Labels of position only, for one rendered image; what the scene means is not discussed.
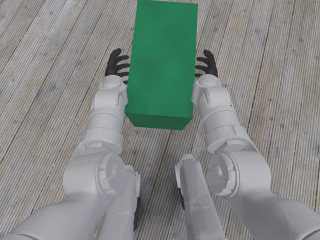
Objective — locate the robot right foot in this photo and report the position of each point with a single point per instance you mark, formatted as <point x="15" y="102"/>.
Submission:
<point x="182" y="199"/>

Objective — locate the robot left hand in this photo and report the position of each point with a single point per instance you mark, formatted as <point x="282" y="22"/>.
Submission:
<point x="112" y="67"/>

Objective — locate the robot right upper arm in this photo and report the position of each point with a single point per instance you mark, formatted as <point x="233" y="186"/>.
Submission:
<point x="243" y="179"/>

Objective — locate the robot right forearm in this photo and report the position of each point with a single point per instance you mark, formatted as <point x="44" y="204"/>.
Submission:
<point x="219" y="118"/>

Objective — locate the right robot thigh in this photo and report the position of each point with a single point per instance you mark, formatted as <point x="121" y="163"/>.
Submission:
<point x="202" y="221"/>

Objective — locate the carton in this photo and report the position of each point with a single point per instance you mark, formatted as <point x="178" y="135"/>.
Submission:
<point x="162" y="65"/>

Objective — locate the robot right hand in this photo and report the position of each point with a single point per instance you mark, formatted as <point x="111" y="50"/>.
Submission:
<point x="211" y="65"/>

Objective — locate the robot left upper arm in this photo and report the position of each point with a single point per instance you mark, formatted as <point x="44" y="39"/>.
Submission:
<point x="91" y="183"/>

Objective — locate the robot left forearm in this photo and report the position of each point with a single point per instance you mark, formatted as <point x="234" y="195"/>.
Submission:
<point x="105" y="120"/>

